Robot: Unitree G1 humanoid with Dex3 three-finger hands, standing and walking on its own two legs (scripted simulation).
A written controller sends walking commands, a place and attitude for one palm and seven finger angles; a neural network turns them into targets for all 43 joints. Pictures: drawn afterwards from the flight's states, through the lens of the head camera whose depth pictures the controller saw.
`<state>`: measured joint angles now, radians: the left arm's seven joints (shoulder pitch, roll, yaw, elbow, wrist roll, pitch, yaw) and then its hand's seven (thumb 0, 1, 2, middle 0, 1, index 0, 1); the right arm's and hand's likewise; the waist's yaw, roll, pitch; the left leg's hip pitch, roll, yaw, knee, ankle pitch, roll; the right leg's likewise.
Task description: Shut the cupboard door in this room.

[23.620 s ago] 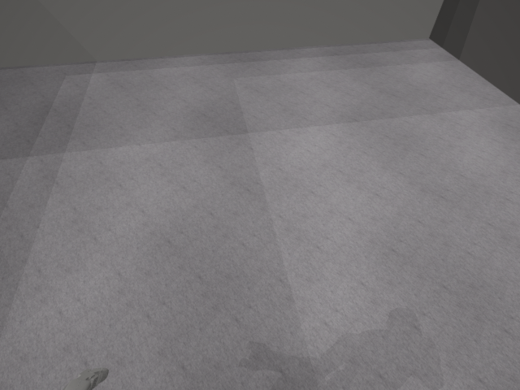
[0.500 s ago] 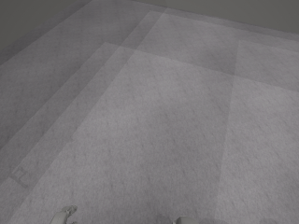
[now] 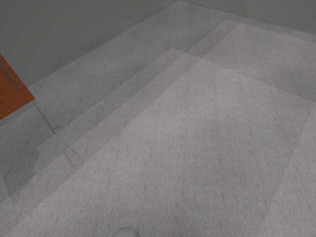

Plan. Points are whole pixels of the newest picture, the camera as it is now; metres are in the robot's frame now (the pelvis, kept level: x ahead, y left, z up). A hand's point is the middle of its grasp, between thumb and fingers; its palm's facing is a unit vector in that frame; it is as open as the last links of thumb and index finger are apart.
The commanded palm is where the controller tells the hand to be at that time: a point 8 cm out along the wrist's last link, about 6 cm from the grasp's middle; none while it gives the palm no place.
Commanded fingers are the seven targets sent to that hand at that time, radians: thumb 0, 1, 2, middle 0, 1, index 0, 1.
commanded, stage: turn or walk to find it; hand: left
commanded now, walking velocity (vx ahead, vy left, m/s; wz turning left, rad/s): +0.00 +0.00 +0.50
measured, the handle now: out of the picture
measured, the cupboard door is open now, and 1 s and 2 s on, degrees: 81 81 81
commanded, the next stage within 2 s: none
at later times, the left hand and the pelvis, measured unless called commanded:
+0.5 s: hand out of the picture +0.02 +0.28 -0.16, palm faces +0.26 -0.94 -0.24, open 7.4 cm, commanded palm none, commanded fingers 0.00 0.90 0.90 -0.20 -0.30 -0.20 -0.30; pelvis -0.02 +0.05 +0.00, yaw +13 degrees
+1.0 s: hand out of the picture -0.07 +0.19 -0.14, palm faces +0.52 -0.81 -0.26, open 7.4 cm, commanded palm none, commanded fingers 0.00 0.90 0.90 -0.20 -0.30 -0.20 -0.30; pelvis -0.01 +0.00 +0.01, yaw +31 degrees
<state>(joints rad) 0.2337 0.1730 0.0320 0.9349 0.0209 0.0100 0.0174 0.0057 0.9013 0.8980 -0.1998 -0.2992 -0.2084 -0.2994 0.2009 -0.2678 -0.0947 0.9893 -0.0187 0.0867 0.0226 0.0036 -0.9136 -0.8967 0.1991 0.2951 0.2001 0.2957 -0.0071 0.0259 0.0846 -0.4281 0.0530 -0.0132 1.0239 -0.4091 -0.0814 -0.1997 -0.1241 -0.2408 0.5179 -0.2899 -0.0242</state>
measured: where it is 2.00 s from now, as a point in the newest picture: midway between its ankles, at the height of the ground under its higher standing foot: (115, 227)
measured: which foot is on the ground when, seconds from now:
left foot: up 0.00-0.14, down 0.16-0.70, up 0.72-1.00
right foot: down 0.00-0.16, up 0.18-0.68, down 0.70-1.00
